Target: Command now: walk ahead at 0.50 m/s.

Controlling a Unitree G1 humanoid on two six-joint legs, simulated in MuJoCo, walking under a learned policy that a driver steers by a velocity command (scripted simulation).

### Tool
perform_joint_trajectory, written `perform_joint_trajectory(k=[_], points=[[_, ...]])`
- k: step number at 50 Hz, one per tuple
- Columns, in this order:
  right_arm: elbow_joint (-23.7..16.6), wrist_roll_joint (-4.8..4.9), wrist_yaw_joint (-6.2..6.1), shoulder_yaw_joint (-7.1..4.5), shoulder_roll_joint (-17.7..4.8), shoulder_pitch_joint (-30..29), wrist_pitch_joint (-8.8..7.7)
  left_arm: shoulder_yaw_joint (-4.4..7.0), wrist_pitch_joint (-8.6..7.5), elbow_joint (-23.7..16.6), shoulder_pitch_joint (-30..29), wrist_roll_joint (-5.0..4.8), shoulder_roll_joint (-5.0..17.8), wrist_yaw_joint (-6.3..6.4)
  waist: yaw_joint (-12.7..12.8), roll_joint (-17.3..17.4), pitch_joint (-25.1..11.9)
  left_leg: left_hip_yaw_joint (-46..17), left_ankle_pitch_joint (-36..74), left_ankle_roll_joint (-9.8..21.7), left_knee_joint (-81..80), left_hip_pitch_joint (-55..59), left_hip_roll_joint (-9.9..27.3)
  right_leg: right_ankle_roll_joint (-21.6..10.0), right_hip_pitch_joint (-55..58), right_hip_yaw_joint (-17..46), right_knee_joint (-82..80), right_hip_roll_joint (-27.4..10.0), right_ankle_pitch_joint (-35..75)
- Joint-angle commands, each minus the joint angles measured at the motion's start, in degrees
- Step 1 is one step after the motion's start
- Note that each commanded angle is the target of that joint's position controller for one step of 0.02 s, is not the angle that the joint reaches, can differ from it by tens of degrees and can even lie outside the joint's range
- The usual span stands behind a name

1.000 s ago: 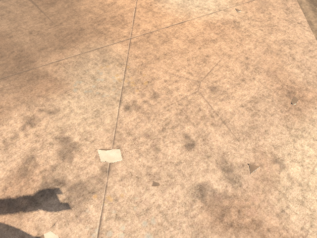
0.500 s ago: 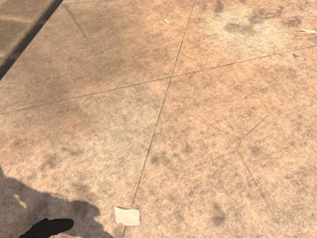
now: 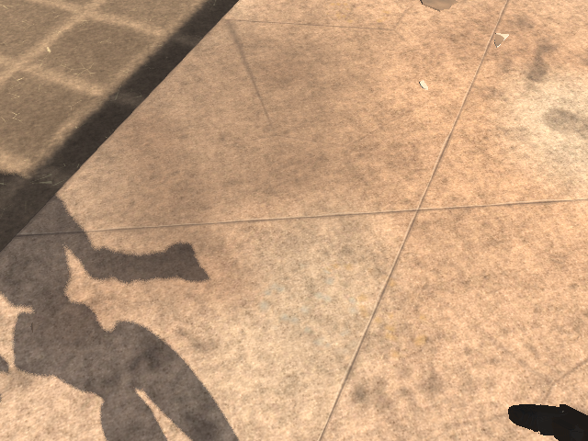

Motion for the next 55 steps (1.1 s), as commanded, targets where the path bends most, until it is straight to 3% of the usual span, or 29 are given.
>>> perform_joint_trajectory(k=[1,2,4,7,10,14,19,22,23,24,25,26,27,28,29,30,31,34,39,43,46,47,48,49,50,51,52,53,55], points=[[1.35,0.45,-0.28,-3.08,-9.59,16.88,0.09,1.15,-2.64,-6.50,-3.21,-1.30,8.07,-0.42,-9.10,9.02,-8.87,-30.11,-10.86,11.72,-15.46,36.24,19.32,-1.97,-36.26,3.56,24.58,-2.70,1.36],[0.99,-0.07,-0.15,-2.65,-8.21,13.30,-0.04,1.12,-2.45,-6.32,-4.93,-0.88,7.27,-0.20,-7.49,5.10,-5.93,-24.51,-6.66,10.45,-17.03,29.53,16.94,-1.82,-33.89,2.83,22.25,-4.75,6.13],[1.15,-0.85,0.11,-2.12,-5.89,9.58,-0.74,1.33,-1.11,-5.82,-4.10,-0.40,5.80,-0.21,-4.41,6.19,-2.97,-16.99,0.47,9.44,-20.91,20.80,14.25,-1.18,-28.51,3.70,18.62,-7.05,11.58],[2.91,-1.08,-0.15,-2.67,-6.50,9.59,-2.16,1.14,0.66,-5.98,-4.40,-0.54,3.51,0.04,-3.24,5.06,-1.33,-9.73,7.11,9.77,-24.43,17.09,13.81,0.07,-28.26,5.06,16.03,-6.66,16.79],[4.64,-1.34,-0.90,-2.97,-7.18,10.93,-2.35,1.25,0.71,-7.29,-7.95,-0.23,3.06,-0.06,-3.93,3.34,0.05,-3.97,11.73,8.88,-25.32,18.89,13.39,0.74,-31.59,6.62,8.50,-5.59,25.58],[6.06,-0.87,-1.67,-3.10,-8.41,12.13,-2.05,0.48,0.26,-9.64,-14.85,0.06,1.50,-1.33,-6.48,2.65,2.12,2.96,12.69,6.71,-26.44,20.02,12.26,0.07,-29.11,2.17,-4.00,-4.46,35.27],[8.89,0.12,-2.17,-3.70,-9.91,16.90,0.03,-0.06,0.24,-14.52,-22.34,-0.07,1.00,-3.14,-8.97,2.05,4.27,5.92,20.01,5.84,-22.01,31.39,15.66,-2.37,-33.33,-1.52,-10.88,-3.31,29.15],[8.46,0.39,-2.98,-4.25,-11.97,15.64,1.53,0.97,0.51,-16.03,-20.00,-0.17,2.96,-3.99,-5.98,5.13,0.47,8.48,45.05,3.92,-12.28,34.50,16.07,-5.27,-25.86,-6.44,-11.36,1.01,20.30],[8.18,0.34,-3.36,-4.41,-12.65,15.20,2.07,1.94,0.71,-15.36,-15.32,-0.21,4.66,-3.93,-3.19,6.16,-2.68,9.27,53.27,3.18,-5.01,34.04,15.60,-6.63,-19.36,-7.81,-11.20,3.31,17.88],[7.82,0.52,-3.69,-4.30,-12.75,14.25,2.41,3.58,0.79,-13.51,-6.84,-0.34,7.46,-3.42,1.63,5.39,-7.14,10.58,52.95,1.57,6.24,29.59,13.82,-8.72,-6.87,-7.64,-14.83,5.38,20.76],[6.68,-0.13,-3.92,-3.61,-11.46,14.71,1.89,5.48,1.37,-11.73,2.33,-0.26,12.14,-2.19,5.55,0.15,-12.82,10.56,36.37,-0.74,23.09,15.90,11.45,-12.18,11.31,3.36,-16.48,-0.67,22.09],[3.98,-1.87,-2.46,-0.72,-2.30,20.99,0.01,6.18,1.13,-11.99,1.33,-0.68,17.40,-1.78,-1.58,-14.25,-17.95,5.41,-21.79,-4.38,43.24,-11.31,-1.10,-23.45,31.82,35.58,-20.05,-15.55,15.37],[3.53,0.10,-1.39,-1.36,-6.94,14.83,-2.48,4.83,0.72,-12.99,3.80,-0.26,12.63,-1.67,3.07,-7.72,-23.62,-6.93,-25.53,-3.35,48.91,-17.94,-1.70,-24.52,35.05,45.76,-27.38,-17.93,10.85],[1.47,2.15,-0.86,-2.03,-9.27,9.00,-3.71,4.07,0.28,-12.74,1.68,0.23,10.03,-1.58,3.69,-5.36,-15.25,-7.46,-20.18,-2.06,47.38,-21.93,1.20,-21.42,29.45,36.74,-28.72,-16.07,14.96],[1.09,1.63,-1.07,-1.70,-8.54,7.89,-4.29,3.68,0.05,-13.24,-1.99,0.03,8.76,-1.51,0.99,-0.62,-10.00,-7.00,-15.36,-1.57,42.07,-20.17,3.64,-19.45,20.62,29.97,-28.98,-13.54,19.96],[1.59,0.19,-1.45,-2.08,-8.75,7.66,-4.20,3.17,0.09,-14.14,-5.81,0.12,7.05,-1.41,-1.42,0.91,-6.25,-6.48,-13.26,-2.15,37.16,-16.73,5.17,-18.26,12.43,25.02,-29.88,-11.46,25.98],[1.70,-0.43,-1.51,-2.50,-9.19,8.82,-3.53,2.69,0.05,-15.23,-7.95,0.86,5.89,-1.17,-3.51,-0.28,-5.11,-6.80,-11.74,-2.71,35.01,-12.51,6.23,-18.05,6.78,22.25,-31.24,-10.03,30.44],[1.32,-1.11,-1.66,-2.31,-7.25,9.92,-1.58,3.00,-0.15,-15.64,-8.72,0.56,6.96,-0.52,-5.49,-1.03,-3.28,-5.13,-9.18,-5.48,27.75,-9.01,6.28,-18.28,-1.86,17.73,-33.77,-8.06,35.95],[-1.54,-1.03,-1.31,-0.93,-4.24,-0.87,-1.54,3.69,0.61,-14.31,-5.03,-0.15,8.96,0.86,-1.54,-3.39,-1.34,-3.44,10.30,-7.21,5.68,-3.83,2.24,-13.54,-7.59,11.81,-32.65,-2.66,30.23],[-3.12,0.18,-0.42,-1.59,-6.41,-5.01,-2.28,3.72,1.28,-12.95,-1.33,-0.65,8.69,1.06,-0.07,-4.77,-1.72,-5.44,11.59,-6.24,-2.18,-1.23,0.33,-11.96,-2.89,17.73,-28.61,-4.87,23.35],[-2.34,0.26,0.01,-2.54,-8.28,-1.35,-3.09,3.61,1.57,-12.82,-1.83,-0.18,7.95,1.25,-2.46,-7.03,-2.35,-5.27,6.24,-3.52,-4.55,2.43,0.66,-10.50,1.55,21.47,-23.47,-7.12,23.82],[-1.11,-0.12,-0.15,-3.12,-8.90,2.89,-3.36,3.17,1.60,-12.84,-2.05,0.02,6.62,1.18,-4.64,-7.04,-3.89,-4.02,6.07,-1.95,-6.60,8.27,0.32,-9.32,1.47,20.59,-19.83,-5.51,27.31],[-0.34,-1.11,-0.45,-3.85,-10.77,8.94,-3.70,2.12,1.39,-13.24,-1.88,0.44,3.92,0.91,-7.47,-5.19,-9.24,-7.39,5.46,0.96,-5.63,18.95,4.71,-7.42,-1.09,17.64,-9.96,-2.61,27.96],[0.55,-2.26,-0.74,-4.89,-15.28,16.20,-3.65,1.03,0.98,-14.16,3.43,0.25,0.64,0.97,-7.52,5.69,-17.67,-25.42,0.55,8.11,-6.31,38.51,16.25,-3.52,-15.81,10.99,8.72,4.21,15.43],[3.45,-0.86,-0.01,-5.48,-15.63,20.71,-2.84,0.69,0.50,-13.98,7.54,-0.94,1.54,1.05,-7.15,19.90,-20.09,-47.16,-14.87,14.26,-13.64,45.03,23.48,-1.36,-29.68,8.08,22.55,6.48,-5.40],[2.60,0.34,0.09,-4.13,-10.88,18.37,-2.61,1.72,0.40,-13.54,3.70,-1.32,6.53,0.99,-8.44,12.00,-12.49,-45.07,-24.12,12.47,-15.90,40.23,21.81,-1.23,-35.17,10.50,27.50,3.58,-2.68],[2.16,0.08,-0.11,-3.42,-8.66,15.62,-2.07,1.96,0.47,-14.53,-2.36,-0.84,7.63,0.91,-8.87,6.91,-6.70,-36.13,-21.76,10.24,-15.99,33.65,19.38,-1.27,-35.86,8.54,28.00,1.42,1.87],[2.09,-0.54,-0.16,-2.93,-7.77,13.13,-1.71,1.85,0.30,-15.59,-5.96,-0.02,7.02,0.86,-7.90,4.32,-2.91,-30.10,-15.42,9.53,-17.11,27.00,16.95,-1.42,-34.85,6.95,25.21,-0.16,5.14],[2.43,-1.08,-0.31,-2.10,-5.99,10.96,-1.69,1.87,0.21,-15.85,-6.60,0.41,5.34,0.43,-5.36,5.74,-0.86,-23.00,-5.76,8.91,-19.52,20.01,13.52,-1.48,-30.35,5.76,19.20,-3.20,9.20]])
Keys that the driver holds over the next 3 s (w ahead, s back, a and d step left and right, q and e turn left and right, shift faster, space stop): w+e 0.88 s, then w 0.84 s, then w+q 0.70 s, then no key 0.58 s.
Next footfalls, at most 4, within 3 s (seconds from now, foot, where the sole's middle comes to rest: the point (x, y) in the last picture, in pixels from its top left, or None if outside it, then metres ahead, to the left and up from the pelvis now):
0.50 right None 0.41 -0.16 -0.76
0.96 left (347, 330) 0.74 -0.06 -0.76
1.46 right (487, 310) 0.82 -0.42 -0.76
1.98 left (452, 197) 1.20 -0.37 -0.76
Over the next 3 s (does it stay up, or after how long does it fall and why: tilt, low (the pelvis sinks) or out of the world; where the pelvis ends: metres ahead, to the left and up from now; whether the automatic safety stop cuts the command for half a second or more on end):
stays up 1.38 -0.53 0.01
